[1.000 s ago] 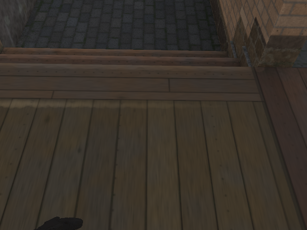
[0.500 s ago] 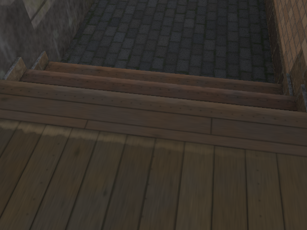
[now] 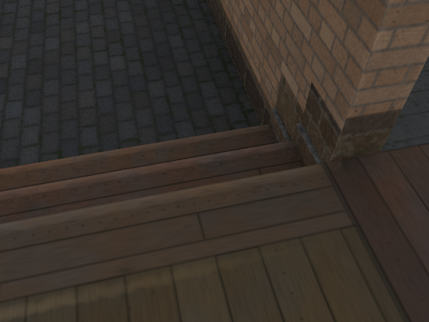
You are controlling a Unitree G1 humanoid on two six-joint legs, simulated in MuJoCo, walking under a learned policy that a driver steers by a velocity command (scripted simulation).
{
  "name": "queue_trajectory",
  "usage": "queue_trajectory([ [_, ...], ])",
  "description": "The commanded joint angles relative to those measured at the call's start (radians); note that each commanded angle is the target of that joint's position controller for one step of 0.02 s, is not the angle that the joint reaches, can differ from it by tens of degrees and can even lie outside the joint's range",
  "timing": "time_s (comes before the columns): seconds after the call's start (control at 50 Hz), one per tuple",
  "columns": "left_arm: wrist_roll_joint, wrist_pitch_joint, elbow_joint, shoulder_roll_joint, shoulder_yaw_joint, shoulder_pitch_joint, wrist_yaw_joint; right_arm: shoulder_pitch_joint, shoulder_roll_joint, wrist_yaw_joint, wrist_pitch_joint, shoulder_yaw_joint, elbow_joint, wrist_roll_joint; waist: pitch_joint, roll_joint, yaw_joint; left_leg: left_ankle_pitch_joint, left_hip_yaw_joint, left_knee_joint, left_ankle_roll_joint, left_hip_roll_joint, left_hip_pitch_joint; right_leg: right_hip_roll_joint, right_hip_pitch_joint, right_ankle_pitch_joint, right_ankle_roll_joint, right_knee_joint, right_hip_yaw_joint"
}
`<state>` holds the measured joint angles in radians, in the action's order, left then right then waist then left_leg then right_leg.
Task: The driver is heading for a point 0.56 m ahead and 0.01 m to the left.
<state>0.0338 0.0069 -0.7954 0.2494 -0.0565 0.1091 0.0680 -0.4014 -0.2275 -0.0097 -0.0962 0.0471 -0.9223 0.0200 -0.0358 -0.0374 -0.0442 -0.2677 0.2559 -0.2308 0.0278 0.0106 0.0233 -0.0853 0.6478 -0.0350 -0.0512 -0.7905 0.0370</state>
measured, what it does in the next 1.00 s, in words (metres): walks ahead: right foot, then left foot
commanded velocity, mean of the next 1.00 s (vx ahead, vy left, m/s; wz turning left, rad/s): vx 0.40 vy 0.00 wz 0.03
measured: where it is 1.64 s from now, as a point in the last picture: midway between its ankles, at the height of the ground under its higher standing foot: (243, 307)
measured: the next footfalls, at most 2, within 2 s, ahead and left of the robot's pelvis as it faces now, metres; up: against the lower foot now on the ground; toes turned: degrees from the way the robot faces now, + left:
right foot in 0.14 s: +0.22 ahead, -0.11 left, +0.00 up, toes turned -11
left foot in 0.70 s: +0.54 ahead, +0.01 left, +0.00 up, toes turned +7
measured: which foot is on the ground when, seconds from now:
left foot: down 0.00-0.16, up 0.18-0.68, down 0.70-1.00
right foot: up 0.00-0.12, down 0.14-0.72, up 0.74-1.00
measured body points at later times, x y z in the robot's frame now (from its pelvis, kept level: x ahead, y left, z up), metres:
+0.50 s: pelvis +0.26 -0.07 +0.00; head +0.28 -0.08 +0.45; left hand +0.30 +0.19 -0.13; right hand +0.33 -0.33 -0.14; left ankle +0.41 +0.08 -0.67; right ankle +0.18 -0.10 -0.74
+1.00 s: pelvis +0.47 -0.05 +0.00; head +0.50 -0.03 +0.45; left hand +0.53 +0.21 -0.15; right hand +0.56 -0.29 -0.13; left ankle +0.50 +0.00 -0.74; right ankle +0.54 -0.21 -0.69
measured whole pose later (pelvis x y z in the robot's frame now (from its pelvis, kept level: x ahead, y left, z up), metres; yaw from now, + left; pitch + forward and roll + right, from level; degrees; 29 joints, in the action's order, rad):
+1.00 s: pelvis +0.47 -0.05 +0.00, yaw +5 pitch -1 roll -1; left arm 0.02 0.02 -0.88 0.22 -0.02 0.22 -0.02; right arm -0.25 -0.21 0.01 -0.05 0.01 -0.92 0.02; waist -0.07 -0.03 0.01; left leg -0.15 0.07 -0.36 0.12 0.09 -0.19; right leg -0.06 0.49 -0.27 0.02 -0.88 -0.03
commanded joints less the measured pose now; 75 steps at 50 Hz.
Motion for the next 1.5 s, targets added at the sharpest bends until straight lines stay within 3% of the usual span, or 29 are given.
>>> queue_trajectory([
  [0.02,0.004,-0.013,0.103,0.028,0.006,-0.120,0.010,-0.014,-0.146,-0.008,-0.005,0.031,0.040,0.001,-0.065,0.110,-0.004,0.423,-0.067,0.065,0.104,-0.292,-0.001,0.014,-0.008,-0.025,-0.028,0.102,0.056],
  [0.1,0.011,-0.014,0.106,0.056,-0.009,-0.061,-0.002,-0.025,-0.194,-0.017,0.025,0.041,0.023,0.004,0.000,0.146,0.037,0.910,-0.001,-0.174,0.080,-0.302,0.092,0.119,-0.167,-0.228,-0.102,0.172,0.128],
  [0.14,0.019,-0.032,0.026,0.103,-0.040,0.202,-0.023,-0.008,-0.208,-0.014,0.044,0.042,0.035,-0.001,0.155,0.095,0.154,0.857,0.032,-0.569,0.048,-0.276,-0.020,0.182,-0.503,-0.208,-0.159,0.290,0.103],
  [0.16,0.030,-0.034,0.005,0.211,-0.073,0.318,-0.039,-0.023,-0.144,-0.007,0.040,0.025,0.083,-0.012,0.272,-0.042,0.185,0.439,0.031,-0.891,0.004,-0.223,-0.332,-0.044,-0.810,-0.362,-0.237,0.329,-0.218],
  [0.18,-0.002,-0.027,0.029,0.287,-0.086,0.276,-0.046,-0.001,-0.096,0.011,0.029,0.018,0.148,-0.011,0.334,-0.203,0.129,-0.275,-0.098,-1.183,-0.045,-0.016,-0.678,-0.285,-0.976,-0.274,-0.351,0.487,-0.750],
  [0.2,-0.015,-0.015,0.019,0.244,-0.075,0.288,-0.056,0.098,-0.147,0.013,0.025,0.026,0.153,-0.003,0.254,-0.015,0.163,-0.182,-0.237,-1.187,-0.033,-0.069,-0.761,-0.276,-0.918,-0.124,-0.320,0.517,-0.625],
  [0.24,-0.017,-0.032,0.001,0.133,-0.041,0.194,-0.065,0.073,-0.104,0.016,0.015,0.012,0.120,-0.023,0.078,0.046,0.076,-0.067,-0.252,-1.036,-0.009,-0.140,-0.674,-0.196,-0.665,0.114,-0.235,0.530,-0.350],
  [0.28,-0.018,-0.059,-0.007,0.080,-0.019,0.141,-0.066,0.006,-0.097,0.024,0.050,0.011,0.079,0.008,0.048,0.017,0.018,-0.031,-0.269,-0.944,-0.010,-0.156,-0.551,-0.125,-0.536,0.173,-0.170,0.576,-0.208],
  [0.34,-0.019,-0.089,-0.038,0.103,-0.022,0.186,-0.064,0.013,-0.087,0.040,0.078,0.017,0.065,0.002,0.026,0.005,0.013,0.034,-0.283,-0.905,-0.004,-0.129,-0.574,-0.103,-0.524,0.219,-0.137,0.624,-0.124],
  [0.44,-0.021,-0.101,-0.070,0.092,-0.012,0.248,-0.069,0.172,-0.085,0.042,0.080,0.021,0.101,-0.004,-0.047,-0.015,0.056,0.203,-0.308,-0.753,-0.001,-0.090,-0.735,-0.089,-0.599,0.238,-0.070,0.669,-0.013],
  [0.58,-0.018,-0.101,-0.125,0.079,0.008,0.333,-0.098,0.338,-0.039,0.056,0.072,-0.010,0.164,0.012,-0.083,-0.015,0.097,0.269,-0.155,-0.454,0.039,-0.047,-0.712,-0.117,-0.752,0.527,-0.039,0.619,0.112],
  [0.64,-0.017,-0.091,-0.145,0.118,0.006,0.342,-0.124,0.306,-0.043,0.043,0.072,-0.009,0.171,0.021,-0.037,-0.032,0.064,0.139,-0.081,-0.385,0.084,0.039,-0.594,-0.141,-0.823,0.941,-0.023,0.452,0.143],
  [0.68,-0.010,-0.078,-0.147,0.141,0.002,0.315,-0.133,0.087,-0.074,0.027,0.055,0.006,0.106,0.029,0.060,-0.066,-0.025,0.116,-0.106,-0.330,0.124,0.089,-0.375,-0.142,-0.781,1.044,-0.020,0.174,0.139],
  [0.7,-0.025,-0.077,-0.131,0.145,0.003,0.265,-0.128,-0.045,-0.104,0.019,0.039,0.021,0.067,0.043,0.123,-0.051,-0.107,0.277,-0.166,-0.205,0.157,0.061,-0.168,-0.110,-0.660,0.834,-0.017,-0.055,0.154],
  [0.72,-0.041,-0.088,-0.085,0.089,0.018,0.252,-0.118,-0.128,-0.205,0.005,0.033,0.046,0.049,0.048,0.237,0.096,-0.123,0.700,-0.411,-0.261,0.235,-0.190,0.107,0.001,-0.405,0.146,-0.002,-0.410,0.177],
  [0.74,-0.074,-0.084,-0.075,0.027,0.029,0.409,-0.102,-0.100,-0.280,0.006,0.041,0.064,0.048,0.016,0.430,0.231,-0.014,1.193,-0.816,-0.284,0.444,-0.469,0.385,0.167,-0.115,-0.585,0.028,-0.754,0.023],
  [0.76,-0.047,-0.074,-0.091,0.083,0.017,0.339,-0.103,-0.056,-0.245,0.007,0.052,0.067,0.063,-0.029,0.394,0.014,-0.048,1.118,-0.676,-0.237,0.424,-0.415,0.251,0.111,-0.110,-0.451,0.022,-0.748,-0.109],
  [0.78,-0.049,-0.077,-0.063,0.071,0.021,0.270,-0.100,0.043,-0.186,0.004,0.056,0.045,0.076,-0.026,0.221,0.051,-0.017,0.960,-0.578,-0.170,0.377,-0.374,0.092,0.076,-0.075,-0.410,0.019,-0.686,-0.097],
  [0.8,-0.039,-0.074,-0.066,0.079,0.017,0.254,-0.100,0.108,-0.111,0.004,0.059,0.022,0.081,-0.021,0.095,-0.003,0.021,0.850,-0.501,-0.105,0.311,-0.322,-0.064,0.044,-0.097,-0.384,0.019,-0.586,-0.081],
  [0.84,-0.009,-0.026,-0.079,0.065,0.014,0.285,-0.094,0.153,-0.073,0.003,0.049,0.001,0.077,-0.013,0.028,0.028,0.078,0.810,-0.373,-0.043,0.238,-0.239,-0.262,0.032,-0.230,-0.334,0.035,-0.444,-0.064],
  [0.94,-0.018,0.018,-0.102,0.003,0.024,0.307,-0.085,0.155,-0.103,0.017,0.027,-0.010,0.051,0.007,0.083,0.112,0.108,0.871,-0.246,-0.068,0.161,-0.151,-0.285,0.050,-0.329,-0.229,0.069,-0.159,-0.028],
  [1.0,-0.021,0.028,-0.088,0.020,0.024,0.209,-0.096,0.122,-0.106,0.015,0.048,-0.016,0.032,0.005,0.076,0.152,0.059,0.705,-0.277,-0.066,0.129,-0.153,-0.249,0.052,-0.326,-0.210,0.077,-0.002,-0.013],
  [1.08,-0.025,0.029,-0.100,0.021,0.031,0.177,-0.111,0.118,-0.095,0.005,0.071,-0.022,0.017,0.013,0.044,0.144,0.034,0.373,-0.364,-0.052,0.160,-0.191,-0.267,0.045,-0.378,-0.261,0.071,0.146,-0.022],
  [1.14,-0.014,0.004,-0.142,0.024,0.040,0.247,-0.117,0.124,-0.071,-0.002,0.074,-0.031,0.005,0.004,0.022,0.060,0.066,0.169,-0.406,-0.093,0.108,-0.163,-0.336,-0.008,-0.550,-0.070,0.045,0.409,-0.089],
  [1.16,-0.004,-0.011,-0.151,0.063,0.038,0.279,-0.118,0.092,-0.053,-0.003,0.071,-0.033,0.001,0.005,0.029,0.000,0.042,0.110,-0.377,-0.143,0.081,-0.113,-0.345,-0.099,-0.587,0.070,0.023,0.442,-0.194],
  [1.18,-0.026,-0.014,-0.165,0.088,0.034,0.212,-0.113,-0.003,-0.013,-0.001,0.083,-0.038,-0.032,-0.011,0.003,-0.124,-0.036,0.016,-0.327,-0.094,0.059,-0.041,-0.279,-0.127,-0.483,0.112,-0.036,0.426,-0.223],
  [1.2,-0.027,-0.020,-0.159,0.022,0.050,0.181,-0.102,0.016,-0.046,-0.007,0.091,-0.035,-0.057,-0.001,-0.003,-0.086,-0.008,0.049,-0.330,-0.074,0.045,-0.051,-0.188,-0.104,-0.416,0.051,-0.030,0.444,-0.212],
  [1.22,-0.032,-0.026,-0.165,0.004,0.055,0.177,-0.098,0.048,-0.065,-0.010,0.092,-0.028,-0.061,0.000,-0.015,-0.054,0.009,0.107,-0.342,-0.070,0.044,-0.061,-0.164,-0.062,-0.408,0.017,-0.004,0.442,-0.171],
  [1.5,-0.035,-0.023,-0.268,-0.015,0.066,0.246,-0.116,0.040,-0.012,-0.023,0.093,-0.048,-0.187,-0.006,-0.003,0.029,0.035,0.223,-0.338,-0.066,0.027,-0.090,-0.153,-0.032,-0.511,0.079,-0.004,0.434,-0.130],
])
